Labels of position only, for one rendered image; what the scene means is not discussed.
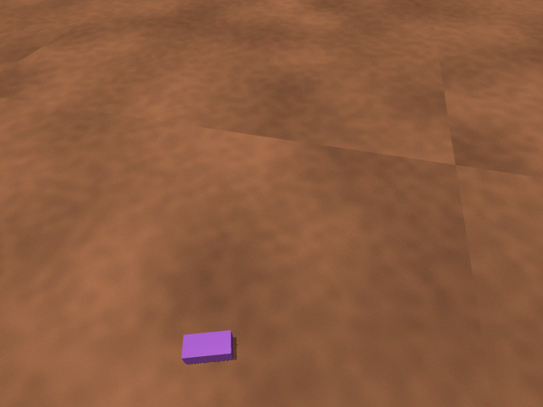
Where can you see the carton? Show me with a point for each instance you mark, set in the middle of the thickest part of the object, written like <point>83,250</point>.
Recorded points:
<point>207,347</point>

